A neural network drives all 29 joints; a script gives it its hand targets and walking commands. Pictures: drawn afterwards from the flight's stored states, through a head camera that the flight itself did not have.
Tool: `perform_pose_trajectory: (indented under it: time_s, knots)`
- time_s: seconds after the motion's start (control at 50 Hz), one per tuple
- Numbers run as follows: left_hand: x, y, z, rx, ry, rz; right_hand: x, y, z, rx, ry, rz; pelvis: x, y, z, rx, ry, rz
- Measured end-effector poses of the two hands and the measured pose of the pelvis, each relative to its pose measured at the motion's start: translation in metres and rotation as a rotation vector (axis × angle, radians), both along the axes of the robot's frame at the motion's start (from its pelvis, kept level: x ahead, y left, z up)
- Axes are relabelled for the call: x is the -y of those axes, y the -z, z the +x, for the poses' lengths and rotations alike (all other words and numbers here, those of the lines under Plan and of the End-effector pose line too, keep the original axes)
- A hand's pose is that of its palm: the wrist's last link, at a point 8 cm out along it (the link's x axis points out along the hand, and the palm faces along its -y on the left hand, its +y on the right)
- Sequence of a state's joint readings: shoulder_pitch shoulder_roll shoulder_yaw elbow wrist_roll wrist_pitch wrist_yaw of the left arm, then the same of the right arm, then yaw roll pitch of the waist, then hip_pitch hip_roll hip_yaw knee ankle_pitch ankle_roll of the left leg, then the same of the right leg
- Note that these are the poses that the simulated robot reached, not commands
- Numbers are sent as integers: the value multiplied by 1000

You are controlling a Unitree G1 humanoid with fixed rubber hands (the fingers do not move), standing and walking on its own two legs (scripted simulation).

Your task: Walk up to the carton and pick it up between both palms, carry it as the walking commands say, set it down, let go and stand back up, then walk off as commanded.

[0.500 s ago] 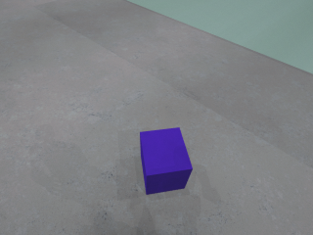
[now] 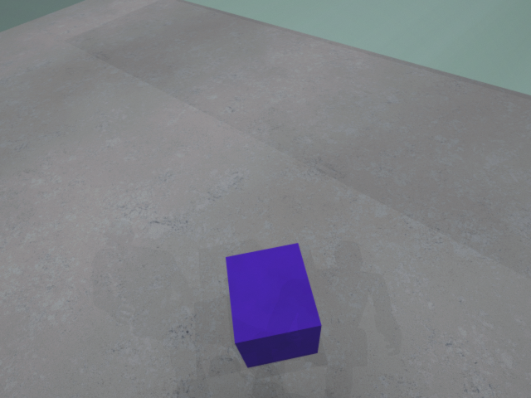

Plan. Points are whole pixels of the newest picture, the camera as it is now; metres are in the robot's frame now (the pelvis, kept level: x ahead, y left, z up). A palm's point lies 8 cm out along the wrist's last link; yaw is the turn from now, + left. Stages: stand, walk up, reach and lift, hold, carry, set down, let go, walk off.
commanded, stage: walk up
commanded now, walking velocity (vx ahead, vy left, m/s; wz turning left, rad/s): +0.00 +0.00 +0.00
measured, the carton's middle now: (272, 306) +0.50 +0.08 -0.63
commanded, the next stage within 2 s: none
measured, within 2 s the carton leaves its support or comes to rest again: neither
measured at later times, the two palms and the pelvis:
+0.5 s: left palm out of the picture +0.08 +0.29 -0.12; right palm out of the picture +0.05 -0.23 -0.11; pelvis +0.00 +0.05 +0.00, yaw -3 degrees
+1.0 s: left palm out of the picture +0.09 +0.28 -0.12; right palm out of the picture +0.07 -0.23 -0.12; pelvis +0.02 +0.03 +0.00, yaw -1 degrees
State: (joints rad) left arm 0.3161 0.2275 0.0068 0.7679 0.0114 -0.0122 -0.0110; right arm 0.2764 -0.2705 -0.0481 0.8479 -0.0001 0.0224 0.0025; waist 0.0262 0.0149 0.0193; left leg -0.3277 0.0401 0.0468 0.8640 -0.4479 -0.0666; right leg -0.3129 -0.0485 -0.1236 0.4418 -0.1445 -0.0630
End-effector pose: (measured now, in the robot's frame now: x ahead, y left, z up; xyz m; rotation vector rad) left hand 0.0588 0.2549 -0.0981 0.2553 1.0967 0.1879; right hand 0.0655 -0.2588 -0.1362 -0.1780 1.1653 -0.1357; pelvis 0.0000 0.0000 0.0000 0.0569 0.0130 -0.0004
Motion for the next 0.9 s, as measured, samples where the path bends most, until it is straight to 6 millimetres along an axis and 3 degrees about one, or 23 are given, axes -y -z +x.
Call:
perform_pose_trajectory:
  time_s: [0.16, 0.36, 0.5, 0.9]
  knots:
    - [-1, 0, 18, 42, 22, 0, 1, -2, -4, -10, 37, -11, -2, 0, 5, 27, 25, -12]
    - [-21, 27, 12, 24, 21, -82, -21, -17, -14, -8, 44, -87, -33, 6, -1, 40, 36, -73]
    - [-33, 27, 16, 25, 29, -88, -33, -21, -13, 8, 49, -92, -46, 4, 0, 43, 45, -70]
    - [-23, 23, 29, 16, 17, -75, -25, -19, 9, 15, 33, -73, -34, 3, 18, 33, 30, -57]
